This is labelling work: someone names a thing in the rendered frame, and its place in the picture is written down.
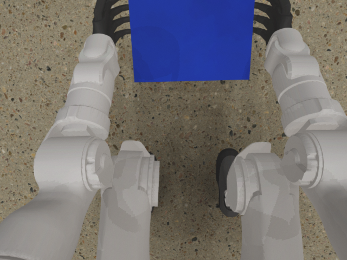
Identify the robot right upper arm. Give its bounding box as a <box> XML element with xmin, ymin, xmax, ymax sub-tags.
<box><xmin>281</xmin><ymin>130</ymin><xmax>347</xmax><ymax>260</ymax></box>

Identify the robot left forearm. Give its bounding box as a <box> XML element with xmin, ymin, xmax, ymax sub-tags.
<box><xmin>34</xmin><ymin>34</ymin><xmax>120</xmax><ymax>179</ymax></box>

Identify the robot left hand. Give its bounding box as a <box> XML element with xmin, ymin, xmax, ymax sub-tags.
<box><xmin>92</xmin><ymin>0</ymin><xmax>131</xmax><ymax>44</ymax></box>

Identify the robot left upper arm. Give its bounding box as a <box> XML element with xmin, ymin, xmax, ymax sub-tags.
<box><xmin>0</xmin><ymin>136</ymin><xmax>114</xmax><ymax>260</ymax></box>

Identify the robot left shin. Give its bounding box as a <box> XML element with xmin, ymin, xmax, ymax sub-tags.
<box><xmin>100</xmin><ymin>140</ymin><xmax>150</xmax><ymax>197</ymax></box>

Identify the robot right hand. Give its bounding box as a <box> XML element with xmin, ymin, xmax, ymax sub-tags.
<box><xmin>253</xmin><ymin>0</ymin><xmax>293</xmax><ymax>45</ymax></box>

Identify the robot right forearm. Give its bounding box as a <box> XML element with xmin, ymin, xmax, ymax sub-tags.
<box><xmin>264</xmin><ymin>28</ymin><xmax>347</xmax><ymax>138</ymax></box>

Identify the carton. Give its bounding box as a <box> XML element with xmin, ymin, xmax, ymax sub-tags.
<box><xmin>128</xmin><ymin>0</ymin><xmax>255</xmax><ymax>82</ymax></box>

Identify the right robot foot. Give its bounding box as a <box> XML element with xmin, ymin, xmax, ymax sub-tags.
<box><xmin>216</xmin><ymin>148</ymin><xmax>239</xmax><ymax>217</ymax></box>

